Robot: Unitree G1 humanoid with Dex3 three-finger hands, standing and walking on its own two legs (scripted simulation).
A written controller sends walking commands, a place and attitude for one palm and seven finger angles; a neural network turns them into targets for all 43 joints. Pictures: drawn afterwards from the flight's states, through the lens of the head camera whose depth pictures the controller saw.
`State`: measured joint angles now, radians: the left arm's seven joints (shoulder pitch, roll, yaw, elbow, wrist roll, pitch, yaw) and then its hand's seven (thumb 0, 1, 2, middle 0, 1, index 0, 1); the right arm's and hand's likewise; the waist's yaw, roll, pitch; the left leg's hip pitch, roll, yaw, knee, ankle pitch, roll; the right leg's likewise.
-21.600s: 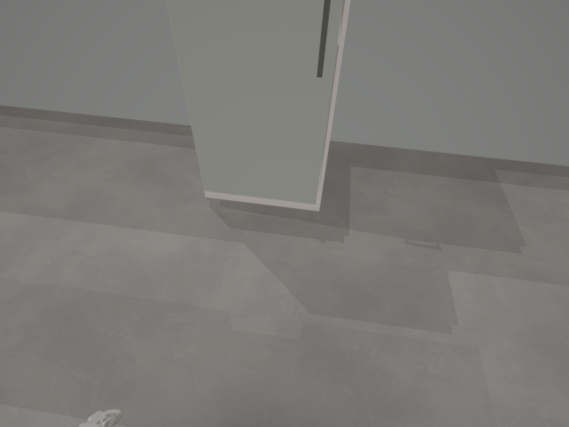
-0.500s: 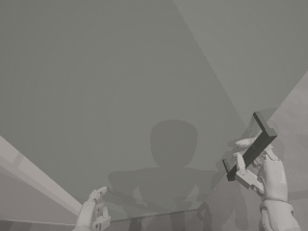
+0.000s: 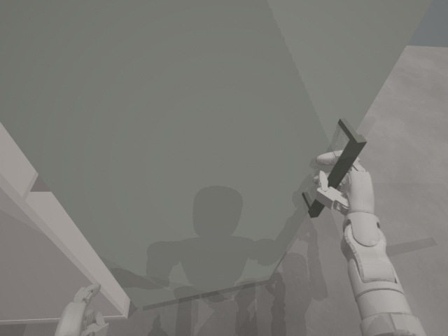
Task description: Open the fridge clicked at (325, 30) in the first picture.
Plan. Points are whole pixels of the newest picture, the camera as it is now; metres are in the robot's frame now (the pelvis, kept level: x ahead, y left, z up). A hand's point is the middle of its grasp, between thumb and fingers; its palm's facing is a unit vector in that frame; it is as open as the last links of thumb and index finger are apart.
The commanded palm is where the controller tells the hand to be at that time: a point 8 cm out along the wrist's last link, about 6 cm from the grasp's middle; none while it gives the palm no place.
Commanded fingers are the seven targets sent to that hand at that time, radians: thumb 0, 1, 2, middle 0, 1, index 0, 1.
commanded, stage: stop walking and hold the door back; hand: right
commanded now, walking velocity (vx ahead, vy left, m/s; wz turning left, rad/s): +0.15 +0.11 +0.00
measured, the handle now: (327, 174) +0.41 -0.17 +0.07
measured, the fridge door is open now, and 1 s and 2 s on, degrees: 80 76 75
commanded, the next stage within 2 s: loosen the grip on the handle in 0.32 s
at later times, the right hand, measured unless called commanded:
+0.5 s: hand (321, 179) +0.39 -0.16 +0.08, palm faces +0.01 +0.98 -0.20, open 5.6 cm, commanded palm +0.34 -0.20 +0.08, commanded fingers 0.00 -0.30 -0.61 0.45 1.40 0.45 1.40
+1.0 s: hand (321, 182) +0.41 -0.17 +0.05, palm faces +0.08 +0.97 -0.23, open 13.7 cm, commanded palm +0.37 -0.21 +0.07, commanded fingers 0.00 0.55 -0.20 0.25 1.15 0.25 1.15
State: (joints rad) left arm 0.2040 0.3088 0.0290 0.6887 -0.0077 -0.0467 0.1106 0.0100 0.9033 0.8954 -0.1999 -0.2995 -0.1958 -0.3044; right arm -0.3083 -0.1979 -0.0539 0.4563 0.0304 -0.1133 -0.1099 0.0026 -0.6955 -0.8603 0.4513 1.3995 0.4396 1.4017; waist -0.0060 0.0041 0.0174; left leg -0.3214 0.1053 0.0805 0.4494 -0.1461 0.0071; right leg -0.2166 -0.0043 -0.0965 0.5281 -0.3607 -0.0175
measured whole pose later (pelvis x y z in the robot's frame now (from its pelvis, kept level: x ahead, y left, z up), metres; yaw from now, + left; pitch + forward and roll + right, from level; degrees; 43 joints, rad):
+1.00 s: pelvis +0.00 -0.03 -0.02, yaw +2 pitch +6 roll -1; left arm 0.28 0.22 -0.03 0.67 -0.01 -0.16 0.02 0.01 0.90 0.89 -0.21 -0.30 -0.20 -0.30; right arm -0.44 -0.23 -0.09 0.63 -0.01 -0.20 -0.10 0.00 0.51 -0.22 0.31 1.22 0.38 1.27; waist 0.03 -0.01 -0.03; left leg -0.52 0.02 0.03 0.63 -0.22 0.02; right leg -0.39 0.00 -0.06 0.64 -0.36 -0.01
